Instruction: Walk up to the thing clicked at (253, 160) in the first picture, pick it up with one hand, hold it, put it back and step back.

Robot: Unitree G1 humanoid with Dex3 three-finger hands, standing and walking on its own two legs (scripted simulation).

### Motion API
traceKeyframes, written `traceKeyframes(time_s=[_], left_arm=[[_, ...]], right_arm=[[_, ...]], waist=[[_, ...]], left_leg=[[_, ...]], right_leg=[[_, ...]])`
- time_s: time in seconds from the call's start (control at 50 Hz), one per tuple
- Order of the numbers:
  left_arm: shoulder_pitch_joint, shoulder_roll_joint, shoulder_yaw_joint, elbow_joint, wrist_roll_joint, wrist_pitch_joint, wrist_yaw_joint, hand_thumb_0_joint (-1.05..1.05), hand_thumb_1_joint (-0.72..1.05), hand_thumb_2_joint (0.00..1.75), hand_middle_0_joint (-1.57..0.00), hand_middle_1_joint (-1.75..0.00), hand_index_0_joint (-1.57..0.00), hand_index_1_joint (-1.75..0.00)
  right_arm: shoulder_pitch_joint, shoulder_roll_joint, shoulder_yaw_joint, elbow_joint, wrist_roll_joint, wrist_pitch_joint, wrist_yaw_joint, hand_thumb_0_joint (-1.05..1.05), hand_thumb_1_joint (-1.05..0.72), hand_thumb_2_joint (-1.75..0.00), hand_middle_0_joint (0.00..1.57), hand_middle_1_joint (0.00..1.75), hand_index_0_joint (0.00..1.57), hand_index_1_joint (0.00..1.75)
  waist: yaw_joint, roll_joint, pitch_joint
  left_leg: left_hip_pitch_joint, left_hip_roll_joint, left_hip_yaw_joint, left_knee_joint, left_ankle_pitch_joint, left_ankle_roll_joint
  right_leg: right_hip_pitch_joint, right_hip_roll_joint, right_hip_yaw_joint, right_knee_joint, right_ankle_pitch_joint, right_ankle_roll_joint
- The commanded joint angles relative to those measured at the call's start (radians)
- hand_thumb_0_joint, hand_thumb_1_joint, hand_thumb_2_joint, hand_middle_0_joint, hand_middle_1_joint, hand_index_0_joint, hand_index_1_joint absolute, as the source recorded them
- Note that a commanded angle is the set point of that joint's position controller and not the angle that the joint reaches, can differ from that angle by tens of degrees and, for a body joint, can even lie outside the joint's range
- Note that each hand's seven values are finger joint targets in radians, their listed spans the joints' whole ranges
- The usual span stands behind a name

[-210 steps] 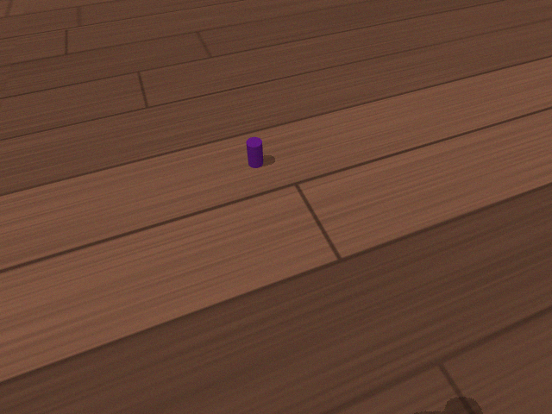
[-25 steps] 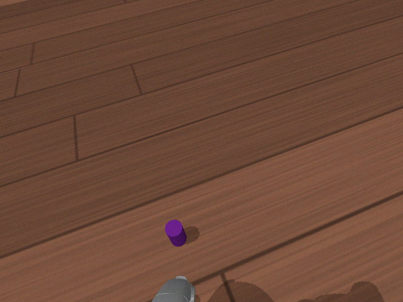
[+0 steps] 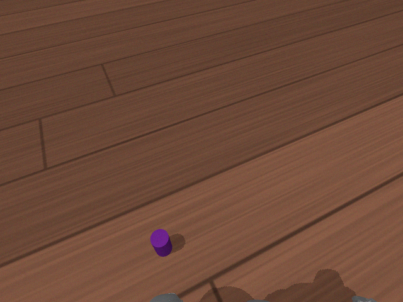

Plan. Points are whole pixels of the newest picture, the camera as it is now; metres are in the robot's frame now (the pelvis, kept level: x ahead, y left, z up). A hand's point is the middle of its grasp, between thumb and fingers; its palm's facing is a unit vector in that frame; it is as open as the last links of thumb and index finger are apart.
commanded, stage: walk up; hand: left
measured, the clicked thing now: (161, 243) +0.44 +0.21 -0.69
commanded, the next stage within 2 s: stand in 1.36 s
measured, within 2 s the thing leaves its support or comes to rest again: neither
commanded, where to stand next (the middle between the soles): +0.09 -0.01 m, yaw +1 degrees
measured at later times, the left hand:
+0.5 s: hand (103, 299) +0.15 +0.23 -0.13, palm faces -0.04 -0.95 -0.32, open 7.4 cm
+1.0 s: hand out of the picture +0.12 +0.24 -0.13, palm faces -0.03 -0.94 -0.34, open 7.4 cm
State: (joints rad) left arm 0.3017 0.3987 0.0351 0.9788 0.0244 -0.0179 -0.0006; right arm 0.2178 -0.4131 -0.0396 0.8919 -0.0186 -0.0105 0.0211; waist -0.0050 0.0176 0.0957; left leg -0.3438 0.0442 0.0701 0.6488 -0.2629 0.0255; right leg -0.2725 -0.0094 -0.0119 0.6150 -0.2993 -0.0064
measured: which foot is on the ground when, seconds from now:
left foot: down 0.00-1.00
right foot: down 0.00-1.00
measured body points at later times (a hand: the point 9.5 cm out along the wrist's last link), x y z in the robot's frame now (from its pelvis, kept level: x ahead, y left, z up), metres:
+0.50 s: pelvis +0.03 -0.01 +0.02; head +0.04 +0.00 +0.47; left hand +0.15 +0.28 -0.11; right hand +0.12 -0.32 -0.10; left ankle +0.06 +0.11 -0.72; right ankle +0.02 -0.13 -0.72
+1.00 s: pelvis +0.05 -0.01 +0.02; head +0.06 -0.01 +0.47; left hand +0.12 +0.29 -0.11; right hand +0.12 -0.31 -0.11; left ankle +0.06 +0.11 -0.72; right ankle +0.02 -0.13 -0.72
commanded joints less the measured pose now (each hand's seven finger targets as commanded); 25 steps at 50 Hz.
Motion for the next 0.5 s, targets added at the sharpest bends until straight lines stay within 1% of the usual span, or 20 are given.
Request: traceKeyframes(time_s=[0.0, 0.02, 0.04, 0.06, 0.08, 0.1, 0.12, 0.14, 0.16, 0.18, 0.22, 0.26, 0.28, 0.32, 0.34, 0.4, 0.42, 0.44, 0.46, 0.48], left_arm=[[-0.038, 0.271, 0.059, -0.065, 0.01, -0.044, 0.014, 0.0, 0.9, 0.9, -0.2, -0.3, -0.2, -0.3], [-0.113, 0.285, 0.053, -0.078, 0.005, -0.037, 0.008, 0.0, 0.9, 0.9, -0.2, -0.3, -0.2, -0.3], [-0.147, 0.238, 0.037, -0.088, -0.003, -0.033, 0.004, 0.0, 0.9, 0.9, -0.2, -0.3, -0.2, -0.3], [-0.147, 0.205, 0.026, -0.081, -0.013, -0.031, 0.003, 0.0, 0.9, 0.9, -0.2, -0.3, -0.2, -0.3], [-0.142, 0.186, 0.021, -0.071, -0.019, -0.032, 0.003, 0.0, 0.9, 0.9, -0.2, -0.3, -0.2, -0.3], [-0.126, 0.184, 0.019, -0.056, -0.021, -0.033, 0.003, 0.0, 0.9, 0.9, -0.2, -0.3, -0.2, -0.3], [-0.106, 0.193, 0.019, -0.039, -0.021, -0.031, 0.001, 0.0, 0.9, 0.9, -0.2, -0.3, -0.2, -0.3], [-0.11, 0.197, 0.018, -0.038, -0.02, -0.028, -0.002, 0.0, 0.9, 0.9, -0.2, -0.3, -0.2, -0.3], [-0.12, 0.202, 0.021, -0.033, -0.019, -0.027, -0.002, 0.0, 0.9, 0.9, -0.2, -0.3, -0.2, -0.3], [-0.131, 0.198, 0.019, -0.026, -0.019, -0.027, 0.0, 0.0, 0.9, 0.9, -0.2, -0.3, -0.2, -0.3], [-0.152, 0.193, 0.015, -0.013, -0.024, -0.027, 0.001, 0.0, 0.9, 0.9, -0.2, -0.3, -0.2, -0.3], [-0.148, 0.187, 0.013, 0.004, -0.029, -0.026, 0.004, 0.0, 0.9, 0.9, -0.2, -0.3, -0.2, -0.3], [-0.17, 0.189, 0.012, 0.005, -0.028, -0.026, 0.004, 0.0, 0.9, 0.9, -0.2, -0.3, -0.2, -0.3], [-0.176, 0.185, 0.012, 0.02, -0.03, -0.024, 0.006, 0.0, 0.9, 0.9, -0.2, -0.3, -0.2, -0.3], [-0.192, 0.186, 0.01, 0.023, -0.029, -0.023, 0.006, 0.0, 0.9, 0.9, -0.2, -0.3, -0.2, -0.3], [-0.221, 0.18, 0.007, 0.042, -0.028, -0.017, 0.006, 0.0, 0.9, 0.9, -0.2, -0.3, -0.2, -0.3], [-0.224, 0.175, 0.006, 0.049, -0.028, -0.015, 0.006, 0.0, 0.9, 0.9, -0.2, -0.3, -0.2, -0.3], [-0.244, 0.176, 0.004, 0.051, -0.025, -0.015, 0.005, 0.0, 0.9, 0.9, -0.2, -0.3, -0.2, -0.3], [-0.251, 0.173, 0.003, 0.055, -0.025, -0.014, 0.004, 0.0, 0.9, 0.9, -0.2, -0.3, -0.2, -0.3], [-0.254, 0.166, 0.0, 0.062, -0.027, -0.013, 0.003, 0.0, 0.9, 0.9, -0.2, -0.3, -0.2, -0.3]], right_arm=[[-0.054, -0.117, -0.017, -0.072, 0.02, -0.017, -0.012, 0.0, -0.9, -0.9, 0.2, 0.3, 0.2, 0.3], [-0.04, -0.153, -0.029, -0.036, 0.017, -0.021, -0.018, 0.0, -0.9, -0.9, 0.2, 0.3, 0.2, 0.3], [0.002, -0.163, -0.031, -0.012, 0.012, -0.032, -0.019, 0.0, -0.9, -0.9, 0.2, 0.3, 0.2, 0.3], [-0.005, -0.177, -0.031, 0.002, 0.02, -0.041, -0.019, 0.0, -0.9, -0.9, 0.2, 0.3, 0.2, 0.3], [-0.027, -0.185, -0.031, 0.017, 0.026, -0.045, -0.017, 0.0, -0.9, -0.9, 0.2, 0.3, 0.2, 0.3], [-0.043, -0.181, -0.028, 0.019, 0.025, -0.046, -0.017, 0.0, -0.9, -0.9, 0.2, 0.3, 0.2, 0.3], [-0.065, -0.185, -0.025, 0.021, 0.022, -0.045, -0.018, 0.0, -0.9, -0.9, 0.2, 0.3, 0.2, 0.3], [-0.068, -0.187, -0.019, 0.025, 0.018, -0.045, -0.018, 0.0, -0.9, -0.9, 0.2, 0.3, 0.2, 0.3], [-0.071, -0.192, -0.017, 0.039, 0.02, -0.044, -0.017, 0.0, -0.9, -0.9, 0.2, 0.3, 0.2, 0.3], [-0.074, -0.182, -0.013, 0.055, 0.019, -0.045, -0.016, 0.0, -0.9, -0.9, 0.2, 0.3, 0.2, 0.3], [-0.08, -0.179, -0.009, 0.077, 0.018, -0.049, -0.019, 0.0, -0.9, -0.9, 0.2, 0.3, 0.2, 0.3], [-0.101, -0.176, -0.006, 0.095, 0.019, -0.053, -0.021, 0.0, -0.9, -0.9, 0.2, 0.3, 0.2, 0.3], [-0.095, -0.176, -0.005, 0.103, 0.018, -0.054, -0.022, 0.0, -0.9, -0.9, 0.2, 0.3, 0.2, 0.3], [-0.112, -0.169, -0.003, 0.117, 0.021, -0.053, -0.025, 0.0, -0.9, -0.9, 0.2, 0.3, 0.2, 0.3], [-0.112, -0.167, -0.003, 0.124, 0.02, -0.052, -0.027, 0.0, -0.9, -0.9, 0.2, 0.3, 0.2, 0.3], [-0.136, -0.163, -0.004, 0.139, 0.018, -0.05, -0.029, 0.0, -0.9, -0.9, 0.2, 0.3, 0.2, 0.3], [-0.149, -0.161, -0.004, 0.143, 0.017, -0.047, -0.029, 0.0, -0.9, -0.9, 0.2, 0.3, 0.2, 0.3], [-0.151, -0.16, -0.004, 0.146, 0.016, -0.046, -0.029, 0.0, -0.9, -0.9, 0.2, 0.3, 0.2, 0.3], [-0.152, -0.157, -0.003, 0.155, 0.015, -0.046, -0.031, 0.0, -0.9, -0.9, 0.2, 0.3, 0.2, 0.3], [-0.163, -0.158, -0.003, 0.157, 0.014, -0.045, -0.03, 0.0, -0.9, -0.9, 0.2, 0.3, 0.2, 0.3]], waist=[[0.009, -0.174, -0.05], [-0.007, -0.166, -0.031], [-0.037, -0.14, -0.034], [-0.041, -0.106, -0.038], [-0.029, -0.107, -0.053], [-0.012, -0.114, -0.072], [0.0, -0.121, -0.093], [0.001, -0.127, -0.091], [0.005, -0.121, -0.074], [0.003, -0.104, -0.077], [0.002, -0.057, -0.092], [0.014, -0.024, -0.109], [0.008, -0.022, -0.123], [0.014, -0.007, -0.145], [0.009, -0.01, -0.155], [0.009, 0.005, -0.155], [0.011, 0.008, -0.138], [0.004, 0.002, -0.131], [0.003, 0.002, -0.137], [0.006, 0.016, -0.12]], left_leg=[[-0.098, -0.03, -0.056, 0.023, -0.172, -0.008], [0.05, -0.012, -0.082, 0.028, -0.196, -0.002], [0.139, 0.0, -0.102, -0.062, -0.153, 0.006], [0.174, 0.022, -0.115, -0.15, -0.042, 0.01], [0.183, 0.05, -0.151, -0.174, 0.046, 0.026], [0.176, 0.078, -0.188, -0.194, 0.087, 0.039], [0.165, 0.086, -0.191, -0.197, 0.052, 0.048], [0.134, 0.084, -0.197, -0.217, -0.031, 0.049], [0.103, 0.076, -0.188, -0.218, -0.049, 0.048], [0.118, 0.068, -0.173, -0.229, 0.0, 0.035], [0.144, 0.071, -0.167, -0.249, 0.093, 0.026], [0.164, 0.084, -0.163, -0.246, 0.185, 0.028], [0.168, 0.085, -0.157, -0.251, 0.224, 0.029], [0.194, 0.089, -0.147, -0.248, 0.284, 0.026], [0.202, 0.086, -0.14, -0.253, 0.293, 0.024], [0.217, 0.091, -0.134, -0.272, 0.297, 0.021], [0.213, 0.09, -0.134, -0.28, 0.277, 0.019], [0.201, 0.088, -0.133, -0.29, 0.247, 0.019], [0.212, 0.091, -0.13, -0.299, 0.247, 0.016], [0.206, 0.088, -0.13, -0.309, 0.226, 0.014]], right_leg=[[0.038, -0.283, 0.43, -0.343, -0.137, -0.172], [-0.096, -0.3, 0.406, -0.299, -0.103, -0.207], [-0.146, -0.246, 0.299, -0.25, -0.039, -0.164], [-0.136, -0.181, 0.197, -0.218, 0.031, -0.106], [-0.106, -0.127, 0.142, -0.194, 0.089, -0.064], [-0.061, -0.1, 0.123, -0.181, 0.128, -0.051], [-0.031, -0.093, 0.127, -0.193, 0.102, -0.053], [-0.017, -0.097, 0.141, -0.219, 0.041, -0.053], [0.015, -0.101, 0.145, -0.23, 0.005, -0.057], [0.03, -0.111, 0.15, -0.229, 0.035, -0.061], [0.052, -0.107, 0.131, -0.202, 0.146, -0.055], [0.081, -0.103, 0.115, -0.212, 0.201, -0.05], [0.107, -0.105, 0.114, -0.21, 0.235, -0.047], [0.133, -0.109, 0.106, -0.22, 0.273, -0.045], [0.142, -0.108, 0.106, -0.22, 0.287, -0.044], [0.153, -0.108, 0.097, -0.235, 0.292, -0.039], [0.14, -0.103, 0.095, -0.249, 0.275, -0.034], [0.15, -0.106, 0.097, -0.261, 0.262, -0.034], [0.153, -0.109, 0.101, -0.264, 0.263, -0.036], [0.144, -0.106, 0.1, -0.273, 0.247, -0.033]])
